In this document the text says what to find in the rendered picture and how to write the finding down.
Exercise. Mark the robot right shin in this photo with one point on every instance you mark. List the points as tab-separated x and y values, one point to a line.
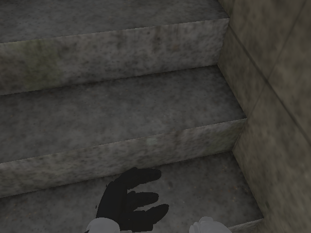
206	218

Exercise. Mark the robot left hand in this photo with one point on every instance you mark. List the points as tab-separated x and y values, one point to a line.
118	205

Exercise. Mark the left robot forearm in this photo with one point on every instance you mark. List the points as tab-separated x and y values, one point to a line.
103	225

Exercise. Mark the right robot thigh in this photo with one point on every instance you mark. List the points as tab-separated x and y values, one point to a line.
208	226

